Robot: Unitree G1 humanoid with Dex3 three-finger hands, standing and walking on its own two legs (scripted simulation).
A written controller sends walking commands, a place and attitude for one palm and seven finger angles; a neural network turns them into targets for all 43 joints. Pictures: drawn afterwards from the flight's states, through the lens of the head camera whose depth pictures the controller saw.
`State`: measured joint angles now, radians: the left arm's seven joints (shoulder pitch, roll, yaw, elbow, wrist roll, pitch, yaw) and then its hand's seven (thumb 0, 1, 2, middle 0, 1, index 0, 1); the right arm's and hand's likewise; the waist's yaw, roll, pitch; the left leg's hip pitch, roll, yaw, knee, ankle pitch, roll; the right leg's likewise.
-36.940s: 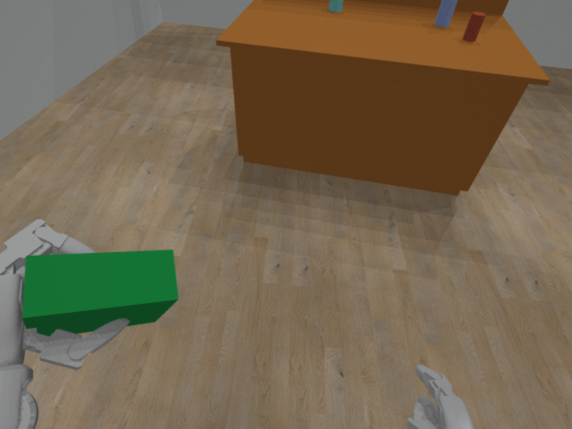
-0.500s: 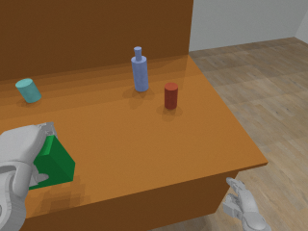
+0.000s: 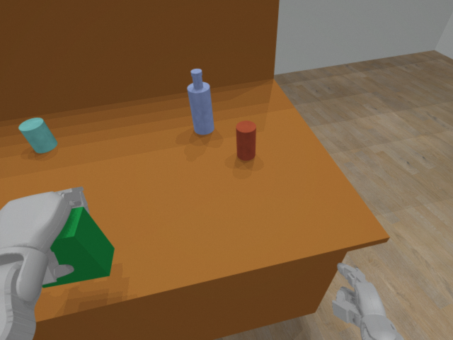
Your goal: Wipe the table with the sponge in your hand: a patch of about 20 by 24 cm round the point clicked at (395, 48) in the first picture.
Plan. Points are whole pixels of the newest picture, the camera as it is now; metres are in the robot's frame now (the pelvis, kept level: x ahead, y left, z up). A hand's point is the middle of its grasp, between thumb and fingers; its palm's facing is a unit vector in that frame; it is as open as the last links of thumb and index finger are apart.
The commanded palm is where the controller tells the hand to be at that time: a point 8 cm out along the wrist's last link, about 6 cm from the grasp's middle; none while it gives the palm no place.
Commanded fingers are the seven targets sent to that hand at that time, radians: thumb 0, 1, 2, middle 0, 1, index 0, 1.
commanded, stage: bring the sponge back beside the body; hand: left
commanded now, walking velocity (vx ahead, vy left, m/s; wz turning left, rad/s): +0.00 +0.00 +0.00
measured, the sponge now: (68, 255) +0.19 +0.31 +0.07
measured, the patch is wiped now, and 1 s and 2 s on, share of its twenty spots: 0.95 0.95 0.95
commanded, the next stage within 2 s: step back with the hand held close in 1.30 s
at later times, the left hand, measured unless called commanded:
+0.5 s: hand (66, 245) +0.19 +0.29 +0.11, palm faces +0.06 -0.09 -0.99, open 9.8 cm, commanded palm +0.16 +0.29 +0.18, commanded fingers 0.00 0.10 1.30 -1.20 -1.60 -1.20 -1.60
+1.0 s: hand (71, 253) +0.18 +0.28 +0.11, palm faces +0.08 -0.11 -0.99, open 9.8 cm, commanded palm +0.15 +0.28 +0.18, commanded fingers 0.00 0.10 1.30 -1.20 -1.60 -1.20 -1.60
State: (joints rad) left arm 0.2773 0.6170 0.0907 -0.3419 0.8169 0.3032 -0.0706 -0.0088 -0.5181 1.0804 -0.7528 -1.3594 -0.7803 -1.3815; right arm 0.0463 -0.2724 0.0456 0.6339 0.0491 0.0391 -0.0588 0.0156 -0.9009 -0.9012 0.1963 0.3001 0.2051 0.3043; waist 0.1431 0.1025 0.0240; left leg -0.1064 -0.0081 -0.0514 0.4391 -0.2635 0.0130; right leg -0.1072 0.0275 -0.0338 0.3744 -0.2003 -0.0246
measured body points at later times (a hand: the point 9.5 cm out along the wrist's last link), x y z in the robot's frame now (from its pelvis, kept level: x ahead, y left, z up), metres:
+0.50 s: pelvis -0.01 +0.00 +0.00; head -0.03 -0.03 +0.45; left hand +0.18 +0.29 +0.17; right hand +0.24 -0.20 -0.07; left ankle -0.01 +0.11 -0.74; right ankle +0.01 -0.11 -0.74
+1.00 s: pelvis -0.01 +0.00 +0.00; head -0.04 -0.04 +0.45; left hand +0.17 +0.28 +0.16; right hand +0.24 -0.19 -0.07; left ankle -0.01 +0.11 -0.74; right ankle +0.01 -0.11 -0.74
